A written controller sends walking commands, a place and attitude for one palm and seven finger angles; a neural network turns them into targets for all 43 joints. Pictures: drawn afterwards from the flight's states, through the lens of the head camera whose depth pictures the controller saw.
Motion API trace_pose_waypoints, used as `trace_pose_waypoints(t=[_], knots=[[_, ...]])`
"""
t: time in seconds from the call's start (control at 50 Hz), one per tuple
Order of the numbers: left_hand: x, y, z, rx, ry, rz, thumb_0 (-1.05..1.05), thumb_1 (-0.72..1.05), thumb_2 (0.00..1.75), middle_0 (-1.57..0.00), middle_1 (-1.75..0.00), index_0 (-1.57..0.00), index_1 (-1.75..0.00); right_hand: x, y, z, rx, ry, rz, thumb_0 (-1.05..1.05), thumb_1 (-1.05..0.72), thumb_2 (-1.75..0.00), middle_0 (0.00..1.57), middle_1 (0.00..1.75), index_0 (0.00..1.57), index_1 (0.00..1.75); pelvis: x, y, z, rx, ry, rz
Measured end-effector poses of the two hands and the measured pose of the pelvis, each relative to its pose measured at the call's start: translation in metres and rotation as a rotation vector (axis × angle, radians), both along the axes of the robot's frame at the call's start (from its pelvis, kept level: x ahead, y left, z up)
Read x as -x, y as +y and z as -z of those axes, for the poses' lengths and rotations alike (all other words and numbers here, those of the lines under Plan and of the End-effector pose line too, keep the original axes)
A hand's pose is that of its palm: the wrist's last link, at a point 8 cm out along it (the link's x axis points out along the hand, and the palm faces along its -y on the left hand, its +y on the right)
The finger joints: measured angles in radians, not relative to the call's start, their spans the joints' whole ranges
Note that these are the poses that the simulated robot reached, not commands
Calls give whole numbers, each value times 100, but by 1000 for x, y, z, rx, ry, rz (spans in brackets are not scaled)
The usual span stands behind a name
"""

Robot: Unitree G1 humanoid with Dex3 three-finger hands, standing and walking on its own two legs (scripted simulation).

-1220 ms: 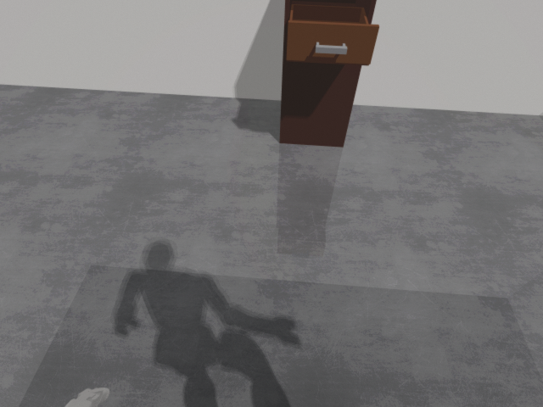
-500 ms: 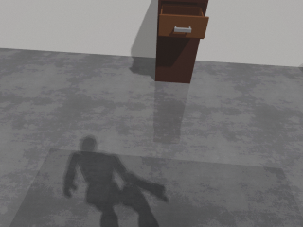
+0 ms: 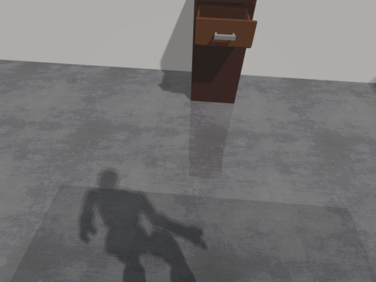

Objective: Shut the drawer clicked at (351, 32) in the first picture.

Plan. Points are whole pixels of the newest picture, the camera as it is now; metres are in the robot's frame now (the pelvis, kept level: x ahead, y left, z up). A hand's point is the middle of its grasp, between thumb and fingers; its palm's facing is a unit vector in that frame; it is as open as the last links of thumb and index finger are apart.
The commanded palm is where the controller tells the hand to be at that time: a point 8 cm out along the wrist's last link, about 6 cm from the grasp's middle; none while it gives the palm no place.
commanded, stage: look at it before walking up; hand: left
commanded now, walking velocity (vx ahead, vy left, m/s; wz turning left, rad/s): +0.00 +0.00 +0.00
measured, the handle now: (224, 35) +1.33 -0.13 -0.07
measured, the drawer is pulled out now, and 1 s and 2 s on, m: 0.28 0.28 0.28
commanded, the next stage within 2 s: walk to a spot facing it in 0.22 s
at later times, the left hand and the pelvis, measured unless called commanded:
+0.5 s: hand out of the picture +0.07 +0.23 -0.17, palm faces -0.06 -0.95 -0.29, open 7.4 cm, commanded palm none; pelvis +0.01 +0.00 -0.01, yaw -3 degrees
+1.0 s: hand out of the picture +0.11 +0.14 -0.17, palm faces -0.17 -0.97 -0.16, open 7.4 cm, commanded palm none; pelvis +0.15 -0.04 +0.00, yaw -15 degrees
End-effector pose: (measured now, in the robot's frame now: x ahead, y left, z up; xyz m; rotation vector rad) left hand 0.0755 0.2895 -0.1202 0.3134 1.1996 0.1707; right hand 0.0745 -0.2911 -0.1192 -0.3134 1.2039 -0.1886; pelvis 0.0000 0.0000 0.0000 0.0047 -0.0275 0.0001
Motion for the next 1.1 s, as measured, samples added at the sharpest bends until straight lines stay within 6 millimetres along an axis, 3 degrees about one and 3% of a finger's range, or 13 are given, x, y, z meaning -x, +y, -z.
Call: trace_pose_waypoints(t=[0.42, 0.56, 0.66, 0.72, 0.78, 0.9, 1.0, 1.1], knots=[[5, 0, 2, -3, 23, -16, 0, 91, 90, -20, -30, -20, -30, -9, 4, 1, -3, -15, 3, 1, -91, -89, 20, 30, 21, 30, -6, 0, 1, 0, -4, 19], [16, -29, 19, 57, 127, 14, 0, 91, 90, -20, -30, -20, -30, 17, 17, 21, -77, 0, 106, 1, -91, -89, 20, 30, 21, 30, -24, -8, 10, -14, 5, 107], [1, -65, 29, 86, 145, 47, 1, 91, 90, -20, -30, -20, -30, 48, 11, 46, -123, 83, 196, 1, -91, -89, 20, 30, 21, 30, -43, -28, 22, -5, -2, 149], [-2, -84, 30, 100, 122, 20, 0, 91, 90, -20, -30, -20, -30, 51, 7, 47, -136, 154, 210, 1, -91, -89, 20, 30, 21, 30, -56, -37, 21, 2, -2, 156], [1, -99, 23, 116, 170, 19, 0, 91, 90, -20, -30, -20, -30, 29, 3, 37, -143, 133, 226, 1, -91, -89, 20, 30, 20, 30, -72, -42, 11, -4, 6, 181], [-9, -113, 14, 140, 287, 49, 0, 91, 90, -20, -30, -20, -30, -43, 1, 20, -157, -16, 264, 1, -91, -90, 20, 30, 20, 30, -109, -44, 0, -13, 29, 232], [-45, -105, 18, 136, 315, 54, 0, 91, 90, -21, -30, -20, -30, -115, 8, 15, -161, -97, 249, 1, -91, -90, 20, 30, 20, 30, -150, -37, 3, -3, 35, 265], [-101, -83, 37, 130, 326, 62, 0, 91, 90, -20, -30, -20, -30, -193, 20, 16, -136, -176, 225, 1, -91, -90, 20, 30, 20, 30, -204, -24, 17, 12, 35, 301]])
